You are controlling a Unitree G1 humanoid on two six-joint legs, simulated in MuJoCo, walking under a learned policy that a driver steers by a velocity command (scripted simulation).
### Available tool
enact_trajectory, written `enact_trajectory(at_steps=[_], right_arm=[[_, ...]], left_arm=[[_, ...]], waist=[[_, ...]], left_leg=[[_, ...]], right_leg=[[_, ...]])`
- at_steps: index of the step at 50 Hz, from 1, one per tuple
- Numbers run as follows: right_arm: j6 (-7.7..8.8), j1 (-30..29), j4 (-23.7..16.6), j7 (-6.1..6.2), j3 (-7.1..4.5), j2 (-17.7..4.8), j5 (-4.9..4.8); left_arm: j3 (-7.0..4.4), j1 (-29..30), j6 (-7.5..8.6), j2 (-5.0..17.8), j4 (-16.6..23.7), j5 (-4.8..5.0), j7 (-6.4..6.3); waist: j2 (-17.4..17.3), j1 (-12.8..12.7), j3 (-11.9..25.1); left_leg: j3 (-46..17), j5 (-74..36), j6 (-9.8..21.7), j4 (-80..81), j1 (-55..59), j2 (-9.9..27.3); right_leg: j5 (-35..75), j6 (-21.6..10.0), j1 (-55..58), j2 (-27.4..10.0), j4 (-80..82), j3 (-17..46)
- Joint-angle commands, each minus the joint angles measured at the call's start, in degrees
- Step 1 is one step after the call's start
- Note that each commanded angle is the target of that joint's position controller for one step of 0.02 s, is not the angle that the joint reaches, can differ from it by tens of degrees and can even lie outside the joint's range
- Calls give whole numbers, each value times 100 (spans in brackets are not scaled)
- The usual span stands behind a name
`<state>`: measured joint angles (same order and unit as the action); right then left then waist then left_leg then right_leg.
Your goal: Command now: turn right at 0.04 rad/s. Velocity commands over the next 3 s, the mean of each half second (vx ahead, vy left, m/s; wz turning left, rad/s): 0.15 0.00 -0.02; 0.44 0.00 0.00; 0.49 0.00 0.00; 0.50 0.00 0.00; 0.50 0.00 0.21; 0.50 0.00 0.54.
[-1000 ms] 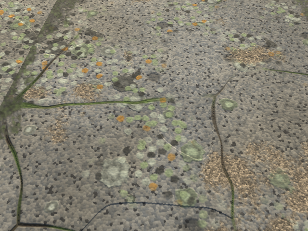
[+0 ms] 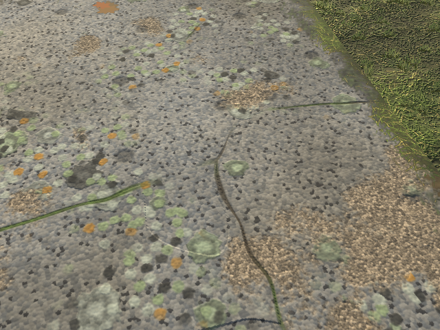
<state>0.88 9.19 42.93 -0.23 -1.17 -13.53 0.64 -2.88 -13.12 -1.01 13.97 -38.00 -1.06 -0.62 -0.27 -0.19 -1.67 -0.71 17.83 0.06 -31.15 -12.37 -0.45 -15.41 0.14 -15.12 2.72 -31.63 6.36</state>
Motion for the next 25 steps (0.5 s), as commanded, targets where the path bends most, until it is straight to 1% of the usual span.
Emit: enact_trajectory(at_steps=[1, 9, 10, 11, 12, 13, 14, 15, 16, 17, 18, 19, 20, 21, 22, 23, 24, 25], right_arm=[[75, -106, -356, 9, -155, -610, -7], [100, -8, -195, 25, -143, -570, -20], [93, 77, -141, 33, -133, -538, -11], [77, 114, -105, 46, -145, -580, -28], [65, 162, -82, 66, -179, -681, -66], [69, 233, -69, 93, -202, -751, -98], [98, 377, -55, 115, -218, -808, -125], [139, 580, 0, 127, -251, -919, -147], [165, 679, 51, 134, -300, -1075, -156], [174, 701, 69, 141, -328, -1155, -173], [177, 646, 61, 138, -328, -1152, -177], [167, 490, 19, 113, -311, -1108, -196], [142, 233, -51, 76, -286, -1044, -232], [150, 88, -104, 58, -244, -892, -222], [213, -153, -257, 59, -138, -544, -207], [344, -235, -481, 89, -141, -566, -214], [428, -233, -495, 85, -240, -870, -260], [470, -53, -415, 37, -264, -895, -324]], left_arm=[[-153, 146, 102, 587, 426, 4, -39], [-143, 79, 92, 501, 389, 12, -94], [-130, 6, 81, 451, 348, 8, -103], [-135, -16, 66, 459, 330, 21, -114], [-154, -52, 66, 497, 331, 45, -124], [-154, -65, 101, 492, 353, 68, -127], [-141, -11, 180, 451, 396, 104, -116], [-114, 64, 291, 331, 443, 158, -85], [-100, 140, 403, 252, 474, 224, -51], [-103, 291, 497, 281, 514, 257, -22], [-114, 287, 569, 294, 513, 259, 15], [-118, 114, 619, 267, 448, 254, 56], [-141, -252, 646, 263, 287, 244, 89], [-220, -716, 645, 400, 83, 208, 97], [-351, -1301, 658, 810, -39, 168, 77], [-507, -1830, 668, 1376, -100, 173, 143], [-388, -1837, 701, 1052, -94, 129, 148], [-305, -1633, 725, 826, -56, 107, 132]], waist=[[177, 49, 319], [55, 23, 291], [38, 24, 400], [-16, 30, 316], [-131, 34, 135], [-265, 59, -131], [-394, 131, -352], [-651, 184, -452], [-916, 186, -565], [-937, 228, -730], [-909, 186, -721], [-899, 54, -634], [-853, -174, -488], [-713, -370, -261], [188, -579, -85], [1638, -704, 129], [1334, -617, 45], [886, -424, -105]], left_leg=[[-331, -689, 171, 482, -66, 338], [-325, -713, 137, 513, -151, 313], [-291, -230, 149, 567, -130, 271], [-292, 489, 210, 613, -213, 224], [-390, 1302, 340, 682, -336, 240], [-648, 2020, 510, 848, -440, 375], [-1056, 2508, 713, 1089, -405, 626], [-1681, 2869, 968, 1432, -227, 1039], [-2347, 3068, 1246, 1779, -93, 1540], [-2705, 2901, 1416, 1918, -188, 1807], [-2636, 2545, 1410, 1900, -230, 1819], [-2291, 2162, 1287, 1799, -348, 1661], [-1770, 1758, 1069, 1610, -754, 1343], [-1279, 1163, 823, 1128, -1204, 984], [-424, 443, 412, -300, -1833, 316], [102, 661, 111, -2085, -2796, -211], [-388, 1418, 132, -3185, -3543, -87], [-529, 1112, 269, -3661, -3859, 157]], right_leg=[[966, -157, 180, -403, 462, 427], [1098, -150, 314, -386, 406, 385], [633, -158, 365, -324, 422, 319], [-150, -192, 257, -211, 368, 212], [-1116, -242, -2, -85, 257, 82], [-1715, -276, -380, -23, 141, -16], [-1822, -287, -769, -1, -97, -121], [-1527, -264, -1073, 39, -511, -334], [-1071, -229, -1299, 2, -911, -599], [-895, -264, -1385, -177, -1004, -546], [-915, -329, -1247, -254, -895, -534], [-925, -411, -806, -241, -432, -625], [-605, -487, 125, -152, 212, -717], [-98, -490, 1070, -156, 357, -534], [-734, -800, 1705, -837, 983, 779], [-898, -1526, 2417, -1967, 1801, 2935], [-562, -1852, 2586, -2320, 1907, 3523], [-221, -1758, 2639, -2230, 1775, 2977]])
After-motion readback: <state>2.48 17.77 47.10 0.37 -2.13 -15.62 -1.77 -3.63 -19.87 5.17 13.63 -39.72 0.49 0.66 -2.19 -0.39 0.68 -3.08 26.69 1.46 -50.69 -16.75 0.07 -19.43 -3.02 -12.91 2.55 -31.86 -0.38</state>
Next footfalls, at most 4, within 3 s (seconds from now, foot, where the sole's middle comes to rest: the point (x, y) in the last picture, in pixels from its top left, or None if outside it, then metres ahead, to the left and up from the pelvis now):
0.88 left None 0.42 0.12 -0.77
1.42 right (265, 264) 0.73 -0.11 -0.77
1.96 left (194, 195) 1.02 0.14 -0.77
2.48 right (248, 140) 1.31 -0.08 -0.77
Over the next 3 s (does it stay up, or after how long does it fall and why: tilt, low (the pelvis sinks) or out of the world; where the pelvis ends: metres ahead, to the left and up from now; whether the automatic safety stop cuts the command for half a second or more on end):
stays up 1.38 0.11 -0.02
